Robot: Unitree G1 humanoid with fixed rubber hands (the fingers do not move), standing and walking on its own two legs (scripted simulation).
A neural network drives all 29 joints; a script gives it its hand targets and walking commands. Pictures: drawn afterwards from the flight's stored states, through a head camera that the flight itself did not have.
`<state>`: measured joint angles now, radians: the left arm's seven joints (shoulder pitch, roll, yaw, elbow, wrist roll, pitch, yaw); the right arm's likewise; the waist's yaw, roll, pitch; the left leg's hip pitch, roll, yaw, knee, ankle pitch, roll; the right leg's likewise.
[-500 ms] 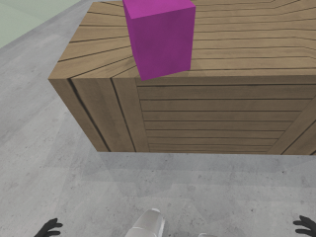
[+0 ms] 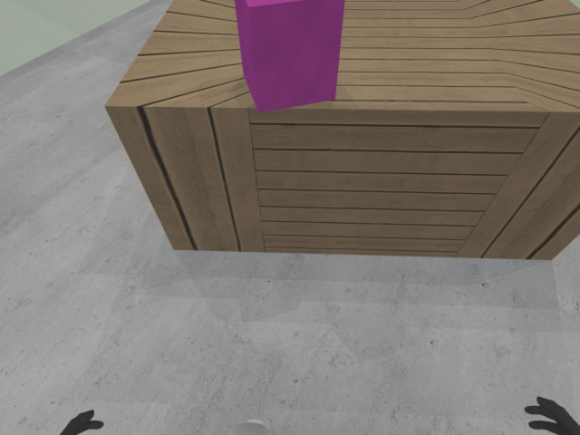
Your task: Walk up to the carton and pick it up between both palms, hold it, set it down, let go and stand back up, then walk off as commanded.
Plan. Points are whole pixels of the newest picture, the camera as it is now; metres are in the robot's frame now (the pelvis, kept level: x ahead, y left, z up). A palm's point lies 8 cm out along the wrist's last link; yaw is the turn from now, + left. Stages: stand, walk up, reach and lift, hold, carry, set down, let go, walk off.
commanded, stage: walk off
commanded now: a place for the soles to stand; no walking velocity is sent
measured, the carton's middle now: (286, 41) +0.98 +0.05 +0.06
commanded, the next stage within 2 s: stand in 0.30 s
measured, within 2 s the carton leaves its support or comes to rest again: neither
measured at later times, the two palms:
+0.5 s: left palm out of the picture -0.02 +0.33 -0.09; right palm out of the picture +0.00 -0.32 -0.07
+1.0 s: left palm out of the picture +0.04 +0.32 -0.07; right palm out of the picture +0.07 -0.30 -0.06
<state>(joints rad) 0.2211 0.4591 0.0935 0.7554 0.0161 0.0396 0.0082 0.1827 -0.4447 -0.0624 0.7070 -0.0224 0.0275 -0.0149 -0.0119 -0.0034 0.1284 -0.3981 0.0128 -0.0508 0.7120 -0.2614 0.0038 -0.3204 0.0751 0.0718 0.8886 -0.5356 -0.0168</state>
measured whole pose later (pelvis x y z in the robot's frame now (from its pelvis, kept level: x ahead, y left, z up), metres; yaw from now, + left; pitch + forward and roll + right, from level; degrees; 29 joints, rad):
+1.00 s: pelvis -0.06 +0.00 +0.03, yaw +1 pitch -2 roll +0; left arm 0.07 0.41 0.00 1.02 0.00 -0.03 0.00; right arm 0.07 -0.40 0.00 1.00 0.00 -0.03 0.00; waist 0.02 -0.01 0.04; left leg -0.15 -0.02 -0.09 0.43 -0.24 -0.01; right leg -0.18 0.01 0.05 0.42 -0.21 0.01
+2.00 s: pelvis -0.05 +0.00 +0.03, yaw -1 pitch -1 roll +0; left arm 0.07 0.41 -0.01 1.10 0.01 -0.02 0.00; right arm 0.08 -0.40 -0.01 1.09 -0.01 -0.01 0.00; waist 0.00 0.00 0.03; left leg -0.10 0.01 -0.06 0.33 -0.21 -0.02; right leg -0.14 0.03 0.07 0.33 -0.17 0.00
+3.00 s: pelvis -0.05 +0.00 +0.03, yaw -1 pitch -2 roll +0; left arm 0.10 0.40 -0.01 1.08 0.01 -0.01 0.00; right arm 0.11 -0.40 -0.01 1.07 -0.01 -0.01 0.00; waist 0.00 -0.01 0.03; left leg -0.09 0.01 -0.04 0.33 -0.21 -0.02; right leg -0.13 0.02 0.08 0.33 -0.17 0.01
